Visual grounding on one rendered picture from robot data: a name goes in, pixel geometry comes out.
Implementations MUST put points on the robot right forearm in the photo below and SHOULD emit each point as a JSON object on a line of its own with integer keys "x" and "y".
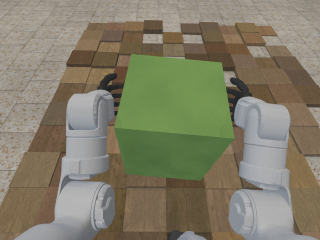
{"x": 266, "y": 135}

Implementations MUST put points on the robot left forearm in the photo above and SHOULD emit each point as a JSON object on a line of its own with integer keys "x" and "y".
{"x": 87, "y": 117}

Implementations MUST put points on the robot left upper arm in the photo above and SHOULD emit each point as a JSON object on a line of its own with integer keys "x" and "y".
{"x": 83, "y": 208}

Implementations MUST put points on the robot right foot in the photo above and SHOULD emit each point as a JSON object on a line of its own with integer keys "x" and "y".
{"x": 175, "y": 235}

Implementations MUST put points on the robot right hand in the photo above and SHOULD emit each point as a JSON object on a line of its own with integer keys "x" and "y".
{"x": 238, "y": 95}

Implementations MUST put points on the carton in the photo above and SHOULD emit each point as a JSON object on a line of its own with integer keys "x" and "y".
{"x": 174, "y": 118}

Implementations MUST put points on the robot right shin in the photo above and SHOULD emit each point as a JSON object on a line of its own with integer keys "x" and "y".
{"x": 187, "y": 232}

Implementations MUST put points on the robot left hand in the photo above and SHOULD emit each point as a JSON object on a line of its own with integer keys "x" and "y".
{"x": 104, "y": 86}

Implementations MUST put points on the robot right upper arm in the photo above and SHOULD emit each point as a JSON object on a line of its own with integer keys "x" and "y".
{"x": 262, "y": 215}

